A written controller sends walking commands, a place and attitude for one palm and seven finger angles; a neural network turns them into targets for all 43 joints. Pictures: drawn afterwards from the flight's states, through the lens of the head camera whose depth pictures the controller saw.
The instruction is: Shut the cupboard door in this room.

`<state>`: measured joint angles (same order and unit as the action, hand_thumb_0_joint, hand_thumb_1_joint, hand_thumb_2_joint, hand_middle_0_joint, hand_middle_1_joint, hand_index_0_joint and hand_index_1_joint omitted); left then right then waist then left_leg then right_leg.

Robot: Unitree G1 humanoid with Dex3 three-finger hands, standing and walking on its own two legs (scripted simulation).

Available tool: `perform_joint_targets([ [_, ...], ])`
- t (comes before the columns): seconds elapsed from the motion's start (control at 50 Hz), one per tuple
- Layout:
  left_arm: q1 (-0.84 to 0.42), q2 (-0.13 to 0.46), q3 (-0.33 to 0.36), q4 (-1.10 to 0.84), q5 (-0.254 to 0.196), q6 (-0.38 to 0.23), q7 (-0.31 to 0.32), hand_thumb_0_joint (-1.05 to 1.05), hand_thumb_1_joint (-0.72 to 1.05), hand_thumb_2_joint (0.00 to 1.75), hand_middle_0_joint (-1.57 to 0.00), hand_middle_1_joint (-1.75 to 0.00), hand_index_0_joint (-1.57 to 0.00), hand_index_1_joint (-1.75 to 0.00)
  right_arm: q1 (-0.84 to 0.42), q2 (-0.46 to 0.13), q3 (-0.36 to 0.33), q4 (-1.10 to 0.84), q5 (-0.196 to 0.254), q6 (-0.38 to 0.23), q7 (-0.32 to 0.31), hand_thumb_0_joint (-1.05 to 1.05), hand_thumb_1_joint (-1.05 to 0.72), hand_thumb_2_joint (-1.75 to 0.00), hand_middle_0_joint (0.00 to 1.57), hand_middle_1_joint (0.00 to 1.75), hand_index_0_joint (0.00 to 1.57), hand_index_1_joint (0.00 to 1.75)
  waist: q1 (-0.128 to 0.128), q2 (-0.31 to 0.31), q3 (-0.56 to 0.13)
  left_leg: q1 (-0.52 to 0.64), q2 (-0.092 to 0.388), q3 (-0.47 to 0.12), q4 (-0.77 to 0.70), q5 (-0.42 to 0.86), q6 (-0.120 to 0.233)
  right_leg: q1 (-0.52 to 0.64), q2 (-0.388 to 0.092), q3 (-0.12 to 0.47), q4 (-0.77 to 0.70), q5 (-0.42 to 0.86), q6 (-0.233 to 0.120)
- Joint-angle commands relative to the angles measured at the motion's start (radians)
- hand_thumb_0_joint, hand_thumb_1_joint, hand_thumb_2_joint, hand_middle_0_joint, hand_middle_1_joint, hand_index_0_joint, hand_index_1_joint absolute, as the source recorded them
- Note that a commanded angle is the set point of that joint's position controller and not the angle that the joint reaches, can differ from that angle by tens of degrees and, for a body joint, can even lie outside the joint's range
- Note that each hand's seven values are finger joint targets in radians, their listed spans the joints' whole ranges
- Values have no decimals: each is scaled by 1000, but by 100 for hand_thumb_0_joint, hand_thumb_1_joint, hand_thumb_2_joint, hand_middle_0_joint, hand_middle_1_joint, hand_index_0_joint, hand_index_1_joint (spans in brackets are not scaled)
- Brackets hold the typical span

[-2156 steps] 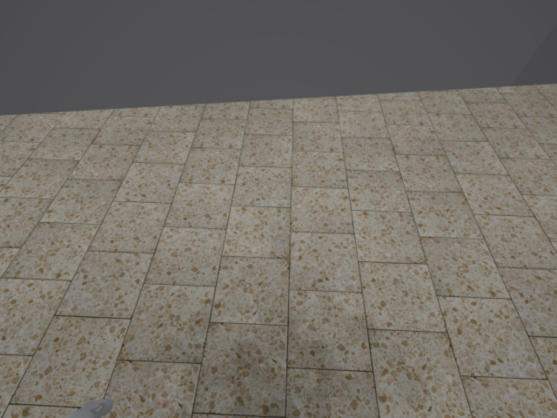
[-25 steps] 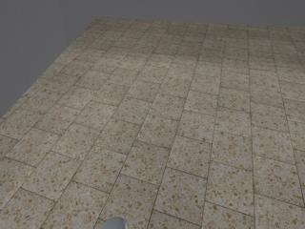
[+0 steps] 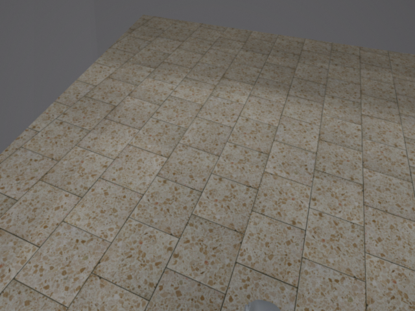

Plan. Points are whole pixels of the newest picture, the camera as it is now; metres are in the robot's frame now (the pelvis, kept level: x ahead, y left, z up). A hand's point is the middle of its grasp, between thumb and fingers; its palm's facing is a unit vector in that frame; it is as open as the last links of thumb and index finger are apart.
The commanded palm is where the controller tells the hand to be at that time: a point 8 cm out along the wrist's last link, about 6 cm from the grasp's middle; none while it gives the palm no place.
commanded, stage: walk around to get in front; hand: left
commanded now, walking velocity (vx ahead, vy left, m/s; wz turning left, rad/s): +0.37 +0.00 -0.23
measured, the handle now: out of the picture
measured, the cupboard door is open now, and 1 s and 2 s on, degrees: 80 80 80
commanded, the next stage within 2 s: walk to a spot facing it in 0.46 s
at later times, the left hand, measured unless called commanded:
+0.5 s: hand (180, 239) +0.31 +0.09 -0.16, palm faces +0.00 -0.98 -0.22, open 7.2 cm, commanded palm none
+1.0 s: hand (157, 233) +0.34 +0.16 -0.20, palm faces +0.27 -0.94 -0.19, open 7.4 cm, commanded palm none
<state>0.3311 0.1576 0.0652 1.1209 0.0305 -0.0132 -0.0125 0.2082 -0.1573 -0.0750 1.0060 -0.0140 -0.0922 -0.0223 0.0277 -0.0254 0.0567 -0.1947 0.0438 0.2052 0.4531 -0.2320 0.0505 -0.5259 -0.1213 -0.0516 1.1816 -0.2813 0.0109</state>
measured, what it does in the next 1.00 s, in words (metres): walks ahead: right foot, then left foot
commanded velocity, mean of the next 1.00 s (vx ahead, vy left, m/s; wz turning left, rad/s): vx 0.18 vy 0.00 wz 0.31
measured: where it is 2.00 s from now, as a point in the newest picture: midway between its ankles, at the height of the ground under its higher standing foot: (223, 276)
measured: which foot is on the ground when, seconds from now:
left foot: down 0.00-0.32, up 0.34-0.82, down 0.84-1.00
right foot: up 0.00-0.30, down 0.32-0.84, up 0.86-1.00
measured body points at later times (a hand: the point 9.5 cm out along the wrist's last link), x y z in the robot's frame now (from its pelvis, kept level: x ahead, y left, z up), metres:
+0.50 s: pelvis +0.21 -0.09 -0.01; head +0.23 -0.11 +0.44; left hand +0.31 +0.14 -0.14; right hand +0.16 -0.30 -0.17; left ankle +0.18 +0.07 -0.64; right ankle +0.24 -0.16 -0.74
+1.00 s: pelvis +0.35 -0.03 -0.01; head +0.40 +0.01 +0.43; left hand +0.32 +0.21 -0.18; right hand +0.52 -0.25 -0.14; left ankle +0.41 +0.04 -0.74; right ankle +0.33 -0.19 -0.65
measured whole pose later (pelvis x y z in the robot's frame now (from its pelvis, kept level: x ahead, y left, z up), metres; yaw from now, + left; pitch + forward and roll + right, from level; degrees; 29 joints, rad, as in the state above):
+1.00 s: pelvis +0.35 -0.03 -0.01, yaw +12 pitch +1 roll -2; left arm 0.23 0.20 0.07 1.02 0.01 0.02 0.02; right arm 0.09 -0.20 -0.05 0.93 -0.02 -0.01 0.00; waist 0.02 -0.02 0.12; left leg -0.40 -0.01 0.10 0.59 -0.21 0.10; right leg -0.47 -0.11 -0.07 1.19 -0.47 0.09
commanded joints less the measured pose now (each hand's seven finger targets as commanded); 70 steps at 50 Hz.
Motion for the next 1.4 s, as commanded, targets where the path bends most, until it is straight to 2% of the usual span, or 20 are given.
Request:
perform_joint_targets([
  [0.0,-1,15,11,-94,2,3,-9,0,90,90,-20,-30,-20,-30,135,-88,-6,10,-5,-1,7,0,-90,-90,20,30,20,30,-7,116,54,-23,272,-177,-331,-8,79,-135,-44,33,-15,137,21],
  [0.18,-274,31,2,-204,-4,-13,-22,0,90,90,-20,-30,-20,-30,252,-118,-16,70,-17,11,10,0,-90,-90,20,30,20,30,-73,141,80,147,282,-84,-246,243,74,-65,4,-63,-490,127,0],
  [0.24,-184,63,9,-182,-3,-27,-18,0,90,90,-20,-30,-20,-30,234,-139,-16,82,-15,19,9,0,-90,-90,20,30,20,30,-17,123,10,158,277,-52,-91,455,47,146,60,-105,-593,75,-38],
  [0.26,-52,89,16,-138,-1,-37,-14,0,90,90,-20,-30,-20,-30,227,-141,-16,85,-11,21,12,0,-90,-90,20,30,20,30,46,73,-63,135,238,-22,80,532,20,321,94,-127,-670,109,-51],
  [0.28,109,161,34,-86,5,-51,-5,0,90,90,-20,-30,-20,-30,222,-119,-12,81,-2,20,20,0,-90,-90,20,30,20,30,119,-27,-169,-23,186,3,336,412,-18,587,-1,-17,-698,124,-78],
  [0.3,239,282,63,-47,3,-62,9,0,90,90,-20,-30,-20,-30,237,-43,8,45,12,17,26,0,-90,-90,20,30,20,30,140,-299,-273,-335,27,17,669,-225,-66,826,-295,405,-772,216,-179],
  [0.32,208,315,63,-50,-20,-54,12,0,90,90,-20,-30,-20,-30,191,-69,4,18,15,28,23,0,-90,-90,20,30,20,30,114,-211,-250,-419,17,-128,856,-344,-53,761,-368,504,-867,196,-237],
  [0.36,21,223,45,-100,-21,-50,16,0,90,90,-20,-30,-20,-30,123,-75,-10,22,4,37,25,0,-90,-90,20,30,20,30,59,-99,-97,-462,99,-217,926,-149,-43,521,-311,387,-932,-70,-168],
  [0.44,-68,105,7,-110,-12,-69,21,0,90,90,-20,-30,-20,-30,206,-22,-3,74,-12,76,30,0,-90,-90,20,30,20,30,-42,-89,-9,-371,118,-196,796,14,-72,275,-189,80,-987,36,-102],
  [0.7,39,146,1,-75,-10,-66,37,0,90,90,-20,-30,-20,-30,-107,-39,23,-69,-6,82,58,0,-90,-90,20,30,20,30,3,-99,26,-370,61,-86,284,36,-61,519,-222,-159,-859,670,-99],
  [0.78,7,201,19,-99,-13,-47,38,0,90,90,-20,-30,-20,-30,37,-112,5,-63,-13,83,46,0,-90,-90,20,30,20,30,-84,-79,-103,-93,-20,-53,113,82,-28,517,-223,-213,-513,810,-46],
  [0.8,4,199,22,-121,-20,-44,34,0,90,90,-20,-30,-20,-30,136,-176,-14,-49,-20,77,38,0,-90,-90,20,30,20,30,-128,28,-206,156,53,-130,56,422,17,363,-164,-236,-282,609,6],
  [0.82,24,142,11,-157,-42,-40,23,0,90,90,-20,-30,-20,-30,196,-298,-40,-46,-17,72,30,0,-90,-90,20,30,20,30,-135,337,-291,388,366,-521,58,1002,182,36,16,-209,37,-262,76],
  [0.86,-66,127,3,-200,-30,-17,44,0,90,90,-20,-30,-20,-30,153,-304,-38,-62,11,78,12,0,-90,-90,20,30,20,30,-115,183,-302,285,404,-563,-8,800,239,-65,10,14,171,-333,67],
  [0.9,-92,128,13,-188,-19,-3,37,0,90,90,-20,-30,-20,-30,27,-229,-25,-96,0,78,6,0,-90,-90,20,30,20,30,-74,139,-163,73,307,-488,-79,477,182,-46,-22,46,98,-236,72],
  [1.0,-43,119,25,-190,-9,34,26,0,90,90,-20,-30,-20,-30,-47,-212,-24,-129,-4,78,14,0,-90,-90,20,30,20,30,-21,120,-126,-79,185,-416,-153,212,119,33,3,35,-34,-90,86],
  [1.2,-240,143,23,-320,-15,34,30,0,90,90,-20,-30,-20,-30,50,-239,-57,-135,-11,100,18,0,-90,-90,20,30,20,30,-73,141,-141,35,165,-594,-101,257,142,7,58,59,-261,-161,92],
  [1.32,-161,153,21,-329,-29,26,37,0,90,90,-20,-30,-20,-30,15,-241,-64,-156,-9,116,20,0,-90,-90,20,30,20,30,-37,181,-180,-57,101,-646,-30,326,101,261,118,43,-601,-95,60],
  [1.36,-86,221,34,-316,-21,11,44,0,90,90,-20,-30,-20,-30,4,-187,-58,-168,7,117,29,0,-90,-90,20,30,20,30,2,16,-201,-280,1,-549,123,101,0,547,-25,149,-884,31,9],
  [1.38,-92,289,43,-323,-7,6,50,0,90,90,-20,-30,-20,-30,4,-136,-51,-193,11,114,33,0,-90,-90,20,30,20,30,6,-240,-155,-482,-139,-319,343,-249,-87,605,-313,398,-930,94,-105],
])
